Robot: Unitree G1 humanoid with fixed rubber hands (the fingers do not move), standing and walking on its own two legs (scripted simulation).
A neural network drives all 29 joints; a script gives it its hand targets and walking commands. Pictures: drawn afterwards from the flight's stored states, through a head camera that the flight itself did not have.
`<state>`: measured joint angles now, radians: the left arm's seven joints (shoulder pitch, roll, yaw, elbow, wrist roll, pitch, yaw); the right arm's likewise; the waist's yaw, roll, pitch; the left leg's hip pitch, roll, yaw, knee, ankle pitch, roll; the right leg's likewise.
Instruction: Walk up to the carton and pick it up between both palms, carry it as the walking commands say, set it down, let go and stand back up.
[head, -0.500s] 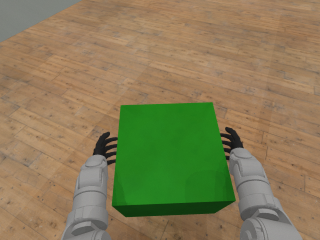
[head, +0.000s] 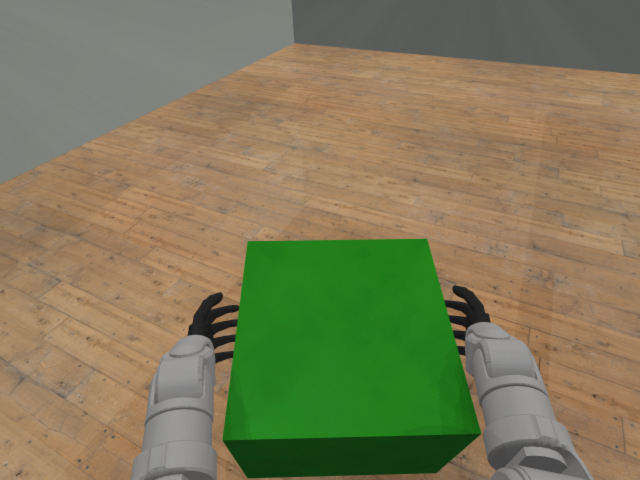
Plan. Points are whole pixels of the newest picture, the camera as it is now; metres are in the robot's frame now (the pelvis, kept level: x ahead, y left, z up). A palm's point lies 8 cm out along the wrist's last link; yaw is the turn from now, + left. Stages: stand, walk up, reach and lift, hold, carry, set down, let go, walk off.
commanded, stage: reach and lift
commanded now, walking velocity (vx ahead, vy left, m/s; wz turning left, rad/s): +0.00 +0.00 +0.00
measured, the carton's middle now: (340, 354) +0.34 +0.01 -0.04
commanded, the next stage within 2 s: hold in 1.04 s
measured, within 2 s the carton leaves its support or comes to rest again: neither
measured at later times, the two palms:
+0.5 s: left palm (194, 350) +0.29 +0.19 +0.06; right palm (482, 339) +0.30 -0.17 +0.06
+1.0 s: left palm (197, 350) +0.29 +0.19 +0.06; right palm (479, 334) +0.31 -0.17 +0.05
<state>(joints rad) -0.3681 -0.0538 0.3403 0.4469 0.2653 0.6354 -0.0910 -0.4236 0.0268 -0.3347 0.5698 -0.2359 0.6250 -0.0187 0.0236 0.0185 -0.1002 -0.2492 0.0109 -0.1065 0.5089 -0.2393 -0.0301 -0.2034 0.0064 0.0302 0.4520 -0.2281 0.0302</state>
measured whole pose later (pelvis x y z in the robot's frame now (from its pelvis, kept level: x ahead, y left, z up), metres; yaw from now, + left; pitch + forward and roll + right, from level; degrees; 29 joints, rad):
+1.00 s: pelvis +0.01 +0.00 +0.01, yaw +0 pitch -6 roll -1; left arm -0.27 -0.08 0.29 0.29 0.27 0.73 -0.08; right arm -0.36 0.03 -0.29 0.45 -0.28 0.72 0.03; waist 0.02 0.01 -0.03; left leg -0.07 0.01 -0.11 0.39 -0.21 -0.03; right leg -0.01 0.00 0.03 0.29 -0.17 0.03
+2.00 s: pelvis +0.01 +0.00 +0.01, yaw +0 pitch -4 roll -1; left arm -0.21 -0.10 0.26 0.19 0.27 0.74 -0.05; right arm -0.27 0.05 -0.26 0.32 -0.28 0.74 0.04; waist 0.02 0.00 -0.07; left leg -0.12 0.01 -0.09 0.39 -0.20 -0.03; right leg -0.10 -0.01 0.03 0.40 -0.29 0.03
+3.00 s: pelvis +0.44 -0.01 -0.01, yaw -1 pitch +4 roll -1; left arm -0.07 -0.13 0.16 -0.49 0.16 1.22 0.12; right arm -0.13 0.13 -0.16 -0.41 -0.12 1.25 -0.14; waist 0.00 -0.03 -0.16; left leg -0.39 0.04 0.09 0.57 -0.23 0.03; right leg -0.22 -0.04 -0.09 0.82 -0.49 0.00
